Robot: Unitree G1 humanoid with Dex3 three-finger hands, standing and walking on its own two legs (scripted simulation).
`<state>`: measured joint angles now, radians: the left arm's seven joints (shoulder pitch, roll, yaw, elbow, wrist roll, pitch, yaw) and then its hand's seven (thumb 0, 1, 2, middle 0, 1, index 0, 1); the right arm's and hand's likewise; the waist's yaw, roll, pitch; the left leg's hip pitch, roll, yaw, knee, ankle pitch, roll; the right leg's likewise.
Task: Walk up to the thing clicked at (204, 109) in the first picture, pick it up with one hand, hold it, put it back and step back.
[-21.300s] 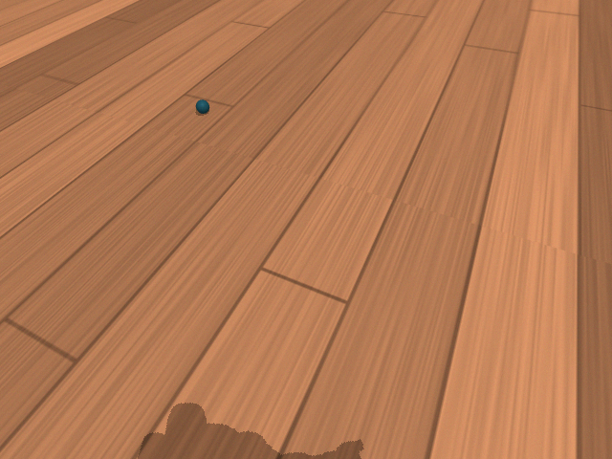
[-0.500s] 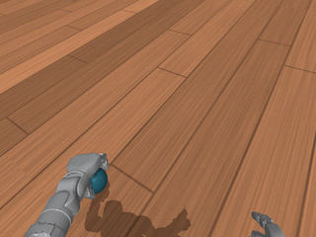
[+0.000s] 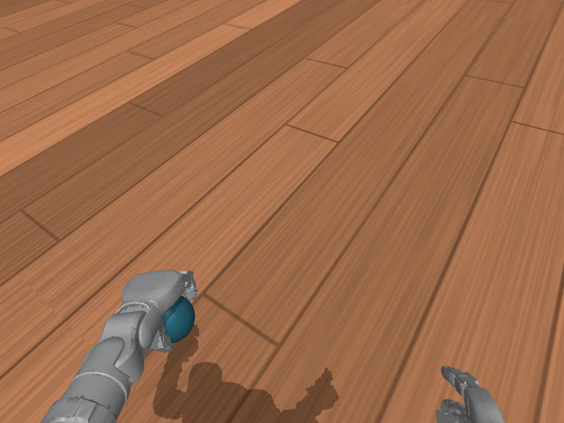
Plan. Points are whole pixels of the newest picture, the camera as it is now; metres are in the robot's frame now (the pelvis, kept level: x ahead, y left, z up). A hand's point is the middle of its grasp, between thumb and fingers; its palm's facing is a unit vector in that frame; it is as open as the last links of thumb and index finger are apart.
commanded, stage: hold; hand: left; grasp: from above
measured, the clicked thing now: (170, 318) +0.30 +0.22 -0.07
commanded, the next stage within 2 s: crouch in 0.44 s
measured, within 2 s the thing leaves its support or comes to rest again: neither
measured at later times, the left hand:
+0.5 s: hand (163, 311) +0.30 +0.22 -0.04, palm faces -0.46 -0.07 -0.89, open 10.4 cm
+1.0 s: hand (175, 333) +0.30 +0.23 -0.13, palm faces -0.50 -0.02 -0.87, open 10.5 cm
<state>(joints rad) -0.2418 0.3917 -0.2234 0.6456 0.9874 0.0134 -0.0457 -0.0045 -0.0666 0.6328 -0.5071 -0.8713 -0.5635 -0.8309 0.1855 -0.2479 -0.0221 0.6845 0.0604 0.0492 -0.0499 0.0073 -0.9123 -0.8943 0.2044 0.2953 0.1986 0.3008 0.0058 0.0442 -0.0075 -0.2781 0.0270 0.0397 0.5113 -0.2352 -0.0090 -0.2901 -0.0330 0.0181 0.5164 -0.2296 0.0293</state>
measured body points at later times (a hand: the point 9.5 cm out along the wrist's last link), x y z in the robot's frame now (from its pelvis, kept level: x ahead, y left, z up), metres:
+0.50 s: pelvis +0.01 +0.00 +0.00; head +0.01 -0.02 +0.45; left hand +0.32 +0.23 +0.01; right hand +0.15 -0.25 -0.11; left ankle +0.02 +0.13 -0.74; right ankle +0.03 -0.14 -0.74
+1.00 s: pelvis +0.00 +0.00 -0.02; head +0.06 +0.01 +0.42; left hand +0.32 +0.23 -0.08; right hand +0.12 -0.27 -0.14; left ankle +0.02 +0.13 -0.74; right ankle +0.03 -0.14 -0.74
